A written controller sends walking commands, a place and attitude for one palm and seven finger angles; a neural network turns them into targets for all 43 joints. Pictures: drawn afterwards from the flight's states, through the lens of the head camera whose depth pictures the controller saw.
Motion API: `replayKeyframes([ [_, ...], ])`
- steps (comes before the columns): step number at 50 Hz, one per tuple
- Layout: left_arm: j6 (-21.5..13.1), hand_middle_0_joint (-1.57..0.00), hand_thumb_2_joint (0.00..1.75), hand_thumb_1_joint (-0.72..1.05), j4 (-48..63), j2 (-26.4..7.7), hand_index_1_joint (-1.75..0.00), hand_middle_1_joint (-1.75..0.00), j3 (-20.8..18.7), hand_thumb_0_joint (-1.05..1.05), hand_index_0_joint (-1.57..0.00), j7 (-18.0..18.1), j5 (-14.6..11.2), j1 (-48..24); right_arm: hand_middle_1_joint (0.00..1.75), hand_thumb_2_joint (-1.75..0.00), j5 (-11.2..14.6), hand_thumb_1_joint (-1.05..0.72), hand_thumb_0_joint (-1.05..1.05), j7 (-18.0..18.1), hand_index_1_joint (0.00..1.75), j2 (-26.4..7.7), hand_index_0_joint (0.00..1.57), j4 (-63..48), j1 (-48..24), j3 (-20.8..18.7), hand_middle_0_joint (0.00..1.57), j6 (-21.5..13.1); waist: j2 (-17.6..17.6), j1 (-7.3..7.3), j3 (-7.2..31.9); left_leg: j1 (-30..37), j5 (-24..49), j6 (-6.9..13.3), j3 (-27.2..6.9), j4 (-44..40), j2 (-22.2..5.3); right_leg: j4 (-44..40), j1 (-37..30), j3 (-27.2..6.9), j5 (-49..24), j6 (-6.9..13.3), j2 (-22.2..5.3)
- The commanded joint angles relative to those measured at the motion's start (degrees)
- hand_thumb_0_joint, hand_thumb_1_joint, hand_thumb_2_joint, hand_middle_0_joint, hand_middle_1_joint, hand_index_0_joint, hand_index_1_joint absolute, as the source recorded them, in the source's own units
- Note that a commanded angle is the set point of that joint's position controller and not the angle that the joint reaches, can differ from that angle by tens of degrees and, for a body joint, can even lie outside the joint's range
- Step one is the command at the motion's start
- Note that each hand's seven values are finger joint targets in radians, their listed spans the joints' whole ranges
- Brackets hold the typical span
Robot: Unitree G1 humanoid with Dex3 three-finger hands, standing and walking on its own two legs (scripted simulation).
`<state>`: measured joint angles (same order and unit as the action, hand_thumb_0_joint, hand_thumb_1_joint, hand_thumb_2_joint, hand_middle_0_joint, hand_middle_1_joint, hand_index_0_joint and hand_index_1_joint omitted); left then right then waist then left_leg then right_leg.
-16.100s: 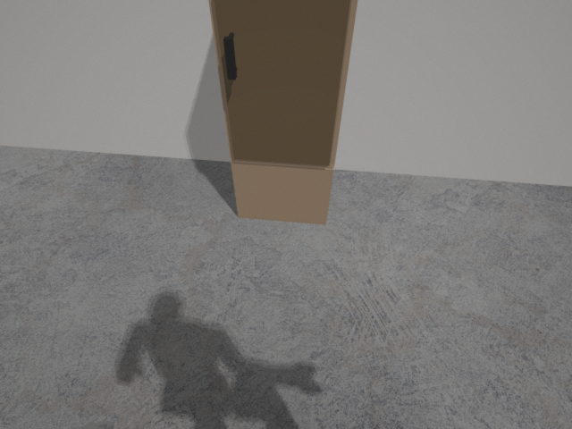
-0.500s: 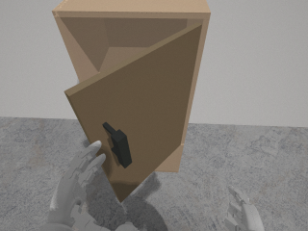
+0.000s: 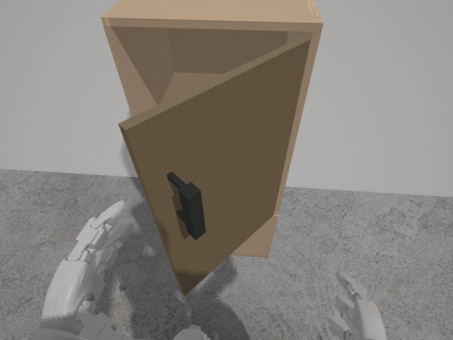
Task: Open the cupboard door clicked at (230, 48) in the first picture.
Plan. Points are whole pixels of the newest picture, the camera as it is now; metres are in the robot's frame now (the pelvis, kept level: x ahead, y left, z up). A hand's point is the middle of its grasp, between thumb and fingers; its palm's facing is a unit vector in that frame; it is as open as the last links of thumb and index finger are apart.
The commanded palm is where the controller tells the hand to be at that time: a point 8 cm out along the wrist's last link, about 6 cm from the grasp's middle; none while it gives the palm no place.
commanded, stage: draw the hand back to the body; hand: left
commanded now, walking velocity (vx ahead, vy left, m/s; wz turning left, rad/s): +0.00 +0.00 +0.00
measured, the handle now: (185, 205) +0.32 +0.10 +0.10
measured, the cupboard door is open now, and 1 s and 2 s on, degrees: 48 48 48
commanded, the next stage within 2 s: step back with the hand held close in 1.40 s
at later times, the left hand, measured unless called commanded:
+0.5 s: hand (62, 265) +0.18 +0.22 +0.15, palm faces +0.22 -0.93 -0.29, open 15.1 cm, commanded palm +0.14 +0.27 +0.18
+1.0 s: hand (15, 198) +0.23 +0.27 +0.22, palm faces +0.43 -0.82 -0.39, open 9.3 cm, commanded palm +0.18 +0.31 +0.24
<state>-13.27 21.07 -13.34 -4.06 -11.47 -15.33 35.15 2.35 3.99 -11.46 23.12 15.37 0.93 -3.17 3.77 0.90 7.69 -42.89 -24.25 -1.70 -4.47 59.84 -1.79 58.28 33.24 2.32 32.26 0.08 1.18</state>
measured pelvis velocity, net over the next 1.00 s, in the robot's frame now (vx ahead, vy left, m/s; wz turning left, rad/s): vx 0.04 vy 0.02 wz -0.03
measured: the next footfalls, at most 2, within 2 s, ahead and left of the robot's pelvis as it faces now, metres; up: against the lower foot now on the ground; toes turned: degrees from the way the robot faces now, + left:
none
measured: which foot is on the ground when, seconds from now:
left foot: down 0.00-1.00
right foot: down 0.00-1.00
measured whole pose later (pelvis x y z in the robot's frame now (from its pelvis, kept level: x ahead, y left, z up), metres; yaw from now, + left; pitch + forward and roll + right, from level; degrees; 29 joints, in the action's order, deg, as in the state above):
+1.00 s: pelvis +0.04 +0.02 +0.07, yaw -1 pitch -3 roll +0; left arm -2.0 24.6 -20.1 -18.3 7.3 -3.8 27.5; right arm -0.4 6.0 -12.0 34.3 10.5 2.7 -5.5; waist 2.1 4.0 -0.2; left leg -11.8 -13.4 0.1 -0.1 28.0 -0.2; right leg 24.6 3.0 -1.1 18.7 -1.6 -1.4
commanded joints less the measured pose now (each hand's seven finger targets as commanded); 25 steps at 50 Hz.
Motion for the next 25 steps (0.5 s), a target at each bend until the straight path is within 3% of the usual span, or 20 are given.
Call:
replayKeyframes([
  [1,-1.52,-0.15,0.30,-0.50,12.76,-5.85,-0.30,-0.30,-6.27,0.00,-0.15,-0.38,-2.18,-0.40,0.30,-0.90,0.56,-0.90,0.00,0.51,0.30,-6.47,0.20,-9.97,-6.54,-2.00,0.20,-4.27,-2.37,0.29,3.25,11.12,4.63,3.11,2.32,-10.93,2.41,-14.85,1.93,-0.26,-9.91,0.12,1.18],
  [4,-0.10,-0.15,0.30,-0.50,14.16,-5.69,-0.30,-0.30,-5.41,0.00,-0.15,-1.27,-2.44,-1.93,0.30,-0.90,0.72,-0.90,0.00,0.62,0.30,-6.78,0.20,-9.68,-6.31,-1.57,0.20,-5.31,-0.81,-0.18,1.86,13.01,3.83,3.13,1.95,-12.64,2.26,-15.54,2.40,0.87,-9.50,0.11,1.41],
  [6,0.63,-0.15,0.30,-0.50,14.54,-6.57,-0.30,-0.30,-6.47,0.00,-0.15,-1.39,-2.67,-2.71,0.30,-0.90,0.71,-0.90,0.00,0.69,0.30,-7.02,0.20,-9.34,-6.38,-1.52,0.20,-6.01,-2.24,-0.06,2.08,13.53,3.85,3.20,1.71,-13.30,2.22,-16.21,1.48,0.95,-9.36,0.04,1.41],
  [8,1.17,-0.15,0.30,-0.50,15.58,-7.32,-0.30,-0.30,-7.34,0.00,-0.15,-1.52,-2.85,-2.79,0.30,-0.90,0.75,-0.90,0.00,0.71,0.30,-7.12,0.20,-9.02,-6.41,-1.32,0.20,-6.73,-0.37,0.39,2.21,14.51,3.33,3.10,1.51,-14.30,2.25,-16.49,1.16,1.26,-8.60,0.25,1.52],
  [11,2.21,-0.15,0.30,-0.50,15.54,-8.87,-0.30,-0.30,-10.13,0.00,-0.15,-1.50,-3.45,-3.43,0.30,-0.90,0.87,-0.90,0.00,0.91,0.30,-7.08,0.20,-8.34,-6.84,-1.23,0.20,-7.32,-1.95,0.80,1.53,14.77,3.41,3.08,1.52,-15.21,2.25,-17.62,-0.19,1.26,-8.36,0.21,1.45],
  [13,2.87,-0.15,0.33,-0.43,16.27,-8.98,-0.30,-0.30,-10.91,0.00,-0.15,-1.91,-3.79,-3.62,0.30,-0.90,1.01,-0.90,0.00,0.96,0.30,-7.06,0.20,-7.83,-6.94,-1.08,0.20,-7.80,0.73,1.10,1.30,16.21,3.90,2.93,1.51,-16.02,2.21,-17.90,-0.63,1.62,-9.19,0.39,1.56],
  [16,4.28,-0.16,0.37,-0.32,16.59,-8.99,-0.30,-0.30,-11.38,0.00,-0.16,-2.66,-4.54,-4.03,0.30,-0.90,1.20,-0.90,0.00,1.05,0.30,-7.40,0.20,-7.34,-7.27,-0.99,0.20,-8.58,-0.08,0.96,1.34,17.39,4.41,2.97,1.25,-16.98,2.15,-18.71,-1.61,1.93,-10.35,0.24,1.67],
  [17,4.48,-0.16,0.39,-0.29,22.92,-16.33,-0.30,-0.30,-12.03,0.00,-0.16,6.00,4.99,-6.91,0.30,-0.90,0.27,-0.90,0.00,2.64,0.30,-6.74,0.20,-8.12,-8.52,-0.12,0.20,-7.98,0.93,3.29,0.15,18.65,3.37,2.74,2.17,-19.56,2.21,-23.94,-2.14,-1.87,-9.63,1.34,0.46],
  [18,5.93,-0.16,0.40,-0.26,20.92,-11.48,-0.30,-0.30,-10.01,0.00,-0.16,9.85,6.00,-2.81,0.30,-0.90,-0.24,-0.90,0.00,3.34,0.30,-5.66,0.20,-7.51,-7.86,0.32,0.20,-7.78,0.79,1.91,-2.05,19.93,2.07,2.59,2.51,-20.35,2.15,-25.47,-1.68,-1.37,-7.48,1.37,-0.10],
  [19,7.29,-0.16,0.42,-0.22,18.79,-9.18,-0.30,-0.30,-7.92,0.00,-0.16,12.25,7.67,-1.01,0.30,-0.90,-0.27,-0.90,0.00,3.51,0.30,-5.33,0.20,-6.52,-7.46,0.52,0.20,-7.20,0.84,1.55,-4.61,20.61,1.45,2.73,2.75,-20.83,1.83,-26.56,-1.54,-0.92,-6.74,1.15,-0.19],
  [20,7.91,-0.16,0.43,-0.18,18.81,-10.22,-0.30,-0.30,-8.95,0.00,-0.16,14.02,8.72,-1.70,0.30,-0.90,-0.53,-0.90,0.00,3.65,0.30,-5.82,0.20,-5.95,-7.71,0.26,0.20,-6.96,-2.36,1.48,-4.08,21.41,1.59,2.93,2.67,-21.48,1.80,-28.01,-3.00,-0.65,-6.43,0.98,-0.14],
  [22,7.93,-0.16,0.47,-0.12,19.96,-11.24,-0.30,-0.30,-9.14,0.00,-0.16,16.37,10.55,-3.54,0.30,-0.90,-0.99,-0.90,0.00,3.94,0.30,-6.24,0.20,-5.27,-8.33,0.46,0.20,-6.77,0.04,1.22,-3.60,24.12,2.51,2.99,3.04,-23.16,1.70,-28.75,-4.81,-0.54,-7.65,0.92,-0.56],
  [25,7.93,-0.17,0.51,-0.01,18.23,-12.65,-0.30,-0.30,-11.14,0.00,-0.17,18.36,11.83,-2.96,0.30,-0.90,-1.53,-0.90,0.00,3.96,0.30,-6.45,0.20,-3.65,-9.20,0.48,0.20,-6.91,-0.73,1.82,-3.15,26.96,5.24,3.10,2.90,-26.20,1.56,-30.15,-9.16,0.04,-11.04,0.93,-0.54],
])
